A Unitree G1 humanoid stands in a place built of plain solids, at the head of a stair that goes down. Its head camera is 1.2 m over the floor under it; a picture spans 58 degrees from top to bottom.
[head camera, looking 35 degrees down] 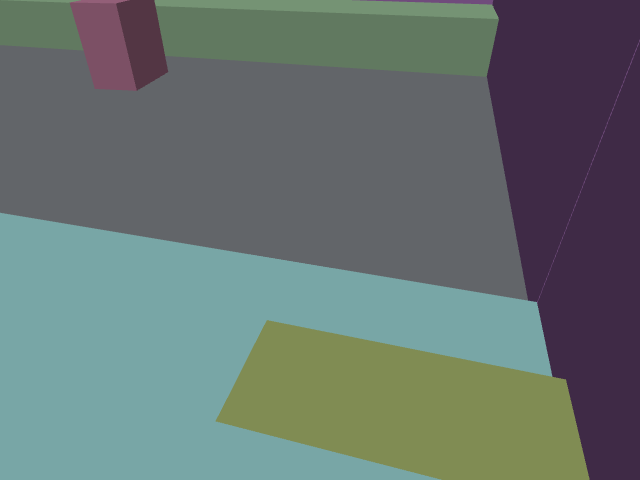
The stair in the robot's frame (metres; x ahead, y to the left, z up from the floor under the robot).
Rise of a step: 0.11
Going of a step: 0.54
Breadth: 1.15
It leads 15 degrees to the right of straight ahead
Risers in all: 3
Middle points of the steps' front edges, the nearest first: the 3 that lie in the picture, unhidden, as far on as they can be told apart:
0.62 -0.20 0.00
1.14 -0.33 -0.11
1.66 -0.47 -0.22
